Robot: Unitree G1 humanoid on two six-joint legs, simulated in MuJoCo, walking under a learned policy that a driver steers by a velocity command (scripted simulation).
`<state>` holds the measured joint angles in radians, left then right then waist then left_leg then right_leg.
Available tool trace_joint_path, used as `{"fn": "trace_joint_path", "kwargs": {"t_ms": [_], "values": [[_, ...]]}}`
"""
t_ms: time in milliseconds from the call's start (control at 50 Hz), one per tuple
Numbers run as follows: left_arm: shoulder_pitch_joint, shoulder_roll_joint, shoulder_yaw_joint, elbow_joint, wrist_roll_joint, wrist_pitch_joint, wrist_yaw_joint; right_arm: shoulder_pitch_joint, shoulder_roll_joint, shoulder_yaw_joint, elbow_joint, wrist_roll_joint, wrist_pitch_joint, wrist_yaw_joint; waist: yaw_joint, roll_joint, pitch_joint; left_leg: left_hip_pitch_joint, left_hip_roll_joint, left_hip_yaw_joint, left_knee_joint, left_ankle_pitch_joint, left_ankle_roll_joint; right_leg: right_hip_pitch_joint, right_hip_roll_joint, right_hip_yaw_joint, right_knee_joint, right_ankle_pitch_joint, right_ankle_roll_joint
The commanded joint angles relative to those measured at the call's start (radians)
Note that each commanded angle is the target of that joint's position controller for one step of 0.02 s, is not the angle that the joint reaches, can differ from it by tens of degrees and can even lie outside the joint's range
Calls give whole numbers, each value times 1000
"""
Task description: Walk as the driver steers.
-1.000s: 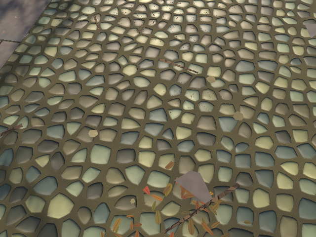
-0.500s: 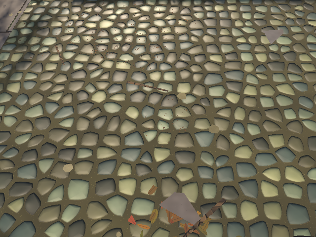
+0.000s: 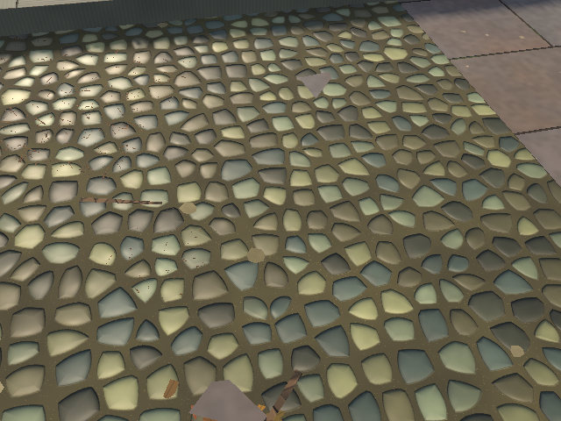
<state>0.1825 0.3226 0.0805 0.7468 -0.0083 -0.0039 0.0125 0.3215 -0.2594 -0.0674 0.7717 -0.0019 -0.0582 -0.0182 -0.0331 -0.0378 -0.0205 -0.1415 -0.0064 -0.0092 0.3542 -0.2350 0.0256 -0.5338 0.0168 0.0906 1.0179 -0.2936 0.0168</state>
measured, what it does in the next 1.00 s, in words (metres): walks ahead, turning left: right foot, then left foot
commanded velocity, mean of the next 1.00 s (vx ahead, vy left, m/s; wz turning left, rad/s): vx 0.46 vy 0.00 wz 0.34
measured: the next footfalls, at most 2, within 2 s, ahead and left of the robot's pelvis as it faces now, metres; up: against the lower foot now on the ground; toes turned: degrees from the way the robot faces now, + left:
right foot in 0.22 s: +0.15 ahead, -0.16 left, +0.00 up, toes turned +5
left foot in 0.72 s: +0.42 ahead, +0.15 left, +0.00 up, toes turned +23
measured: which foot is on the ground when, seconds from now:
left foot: down 0.00-0.22, up 0.24-0.70, down 0.72-1.00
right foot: up 0.00-0.20, down 0.22-0.72, up 0.74-1.00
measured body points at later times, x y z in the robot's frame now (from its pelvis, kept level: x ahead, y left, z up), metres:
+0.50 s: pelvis +0.17 -0.05 +0.00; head +0.19 -0.05 +0.45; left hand +0.14 +0.23 -0.12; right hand +0.37 -0.28 -0.11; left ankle +0.25 +0.14 -0.67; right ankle +0.11 -0.16 -0.75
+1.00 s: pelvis +0.42 +0.08 +0.00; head +0.44 +0.11 +0.45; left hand +0.45 +0.40 -0.10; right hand +0.62 -0.12 -0.11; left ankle +0.38 +0.14 -0.75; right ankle +0.62 -0.03 -0.67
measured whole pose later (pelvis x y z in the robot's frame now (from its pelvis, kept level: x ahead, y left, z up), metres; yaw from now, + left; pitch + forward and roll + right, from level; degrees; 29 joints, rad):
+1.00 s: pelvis +0.42 +0.08 +0.00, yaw +26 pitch +1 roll +1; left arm 0.16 0.31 0.05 0.73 0.00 -0.08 0.00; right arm 0.29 -0.27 -0.05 0.72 0.00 -0.07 0.02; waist -0.04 -0.04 0.04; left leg -0.14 -0.12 -0.01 0.29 -0.17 0.10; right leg -0.70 -0.15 0.05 0.94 -0.10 0.04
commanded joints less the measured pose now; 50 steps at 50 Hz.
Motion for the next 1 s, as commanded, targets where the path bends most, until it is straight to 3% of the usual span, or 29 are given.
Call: {"fn": "trace_joint_path", "kwargs": {"t_ms": [20, 60, 120, 160, 200, 220, 240, 260, 280, 320, 360, 480, 600, 620, 660, 680, 700, 720, 740, 760, 780, 800, 820, 860, 880, 940, 1000], "values": [[-117, 37, 2, -88, 4, -42, -11, -20, -150, -31, -53, 12, -25, -4, -14, 159, 85, 52, 215, -253, -240, -142, 159, -159, -67, -50, -120, 93, 25], [-164, 6, -12, -105, 0, -58, -18, 0, -173, -36, -45, 19, -18, -1, -34, 184, 78, 6, 198, -213, -229, -64, 161, -46, -55, -79, -283, 96, 32], [-171, 27, -9, -110, -12, -75, -32, 41, -213, -44, -32, 28, -8, 6, -38, 200, 74, -44, 213, -226, -191, -74, 175, 91, -21, -101, -424, 59, 31], [-117, 50, 0, -97, -23, -85, -37, 37, -214, -42, -30, 36, 1, 8, 4, 196, 66, -80, 229, -271, -157, -114, 164, 211, -18, -91, -526, 107, 10], [23, 82, 19, -50, -24, -90, -27, 32, -161, -23, -29, 31, 6, 8, 78, 161, 19, -173, 179, -246, -40, -82, 117, 456, -21, -91, -604, 131, -21], [163, 124, 34, -30, -14, -92, -14, 10, -92, -1, -42, 18, 3, 12, 148, 86, -67, -290, 99, -177, 191, -106, 62, 665, -148, 44, -632, 71, -62], [260, 237, 58, -17, 11, -84, -8, 32, -6, 24, -93, 16, -14, 7, 154, -192, -170, -551, -13, -44, 536, -283, -1, 865, -395, 390, -708, -112, -173], [274, 202, 53, -2, 21, -88, -17, 30, -103, -2, -99, 44, -23, -2, 158, -187, -138, -640, 14, -112, 739, -337, -4, 759, -451, 573, -786, -329, -251], [208, 129, 29, -9, 11, -95, -21, 9, -159, -21, -95, 55, -22, 0, 130, -148, -33, -688, 55, -141, 814, -253, 11, 685, -412, 480, -806, -360, -231], [102, 49, 5, -15, 8, -98, -22, -4, -136, -23, -73, 41, -9, 6, 83, -118, 52, -674, 93, -128, 808, -103, 9, 576, -321, 267, -842, -155, -179], [69, 26, 1, -7, 16, -103, -19, -18, -102, -20, -70, 35, 4, 15, 60, -104, 81, -624, 116, -118, 788, -3, 1, 501, -272, 106, -870, 60, -153], [89, 66, 14, 31, 19, -109, -8, -124, -63, -5, -129, 27, 16, 33, 63, -37, 105, -628, 111, -87, 573, 204, -33, 475, -262, -110, -902, 317, -174], [163, 119, 26, 69, -4, -85, 1, -315, -45, 13, -219, 28, 12, 79, 112, -3, 154, -574, 94, 27, 318, 249, 19, 566, -294, -236, -876, 421, -150], [167, 129, 28, 72, -7, -78, 1, -324, -54, 10, -231, 29, 12, 85, 104, -7, 146, -553, 78, 47, 297, 214, 36, 595, -300, -253, -844, 514, -143], [163, 166, 37, 67, -12, -64, 6, -293, -92, -8, -242, 26, 17, 90, 61, -46, 82, -438, 12, 106, 288, 117, 77, 642, -302, -284, -712, 882, -125], [160, 183, 42, 63, -13, -54, 10, -216, -125, -26, -229, 26, 22, 88, 12, -64, 24, -332, -30, 129, 291, 66, 102, 650, -297, -296, -584, 1038, -116], [148, 189, 42, 58, -17, -48, 14, -74, -171, -52, -197, 28, 27, 80, -71, -56, -56, -125, -69, 134, 247, 89, 136, 585, -278, -312, -393, 1066, -96], [149, 174, 33, 44, -11, -53, 18, 91, -232, -85, -155, 29, 39, 59, -155, -2, -137, 179, -40, 34, 213, 108, 176, 372, -240, -311, -124, 864, -57], [264, 8, -20, -12, 35, -74, -1, 79, -347, -99, -152, 37, 36, 45, -25, 294, -231, 559, 243, -506, 176, -10, 349, -101, -54, -264, 272, -181, 6], [184, 64, -19, -29, 6, -117, -14, 115, -288, -77, -187, 29, 21, 46, -83, 203, -410, 608, 346, -854, -11, -179, 424, -203, 12, -8, 417, -313, 2], [55, 125, -1, -70, -36, -135, -20, 84, -232, -60, -171, 16, 7, 51, -107, 138, -259, 512, 315, -719, -61, -128, 354, -286, -37, 18, 408, -212, -17], [30, 109, -9, -87, -34, -146, -16, 25, -213, -53, -169, 19, -2, 50, -59, 75, -141, 352, 274, -595, -67, -41, 320, -272, -78, 8, 318, -119, -29], [34, 104, -7, -75, -8, -146, -8, -48, -184, -44, -179, 18, -5, 49, -10, 28, -73, 201, 232, -495, -73, 73, 293, -212, -112, 5, 232, -70, -23], [109, 108, -1, -41, 2, -117, -11, -121, -128, -23, -194, -6, -11, 43, 54, 67, -50, 35, 198, -367, -114, 236, 276, -78, -160, -2, 159, -7, -10], [130, 92, -4, -28, 6, -103, -13, -125, -124, -21, -183, -3, -18, 43, 61, 70, -45, -7, 193, -323, -132, 302, 279, -54, -165, -19, 133, 8, 4], [73, 56, -16, -40, 8, -76, -9, -85, -153, -22, -133, -1, -34, 36, 45, 77, 10, -76, 177, -194, -178, 386, 264, -85, -175, -43, 19, 129, 36], [-10, 42, -23, -55, 2, -79, -16, -65, -152, -16, -103, -4, -36, 28, 7, 82, 43, -55, 136, -90, -199, 338, 209, -102, -165, -52, -175, 351, 26]]}}
Keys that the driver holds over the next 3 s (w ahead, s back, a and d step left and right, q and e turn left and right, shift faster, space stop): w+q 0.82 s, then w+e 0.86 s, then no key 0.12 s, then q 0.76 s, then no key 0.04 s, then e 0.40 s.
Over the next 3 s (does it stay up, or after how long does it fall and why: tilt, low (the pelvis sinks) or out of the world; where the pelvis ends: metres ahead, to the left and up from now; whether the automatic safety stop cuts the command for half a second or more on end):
stays up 0.97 0.26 -0.02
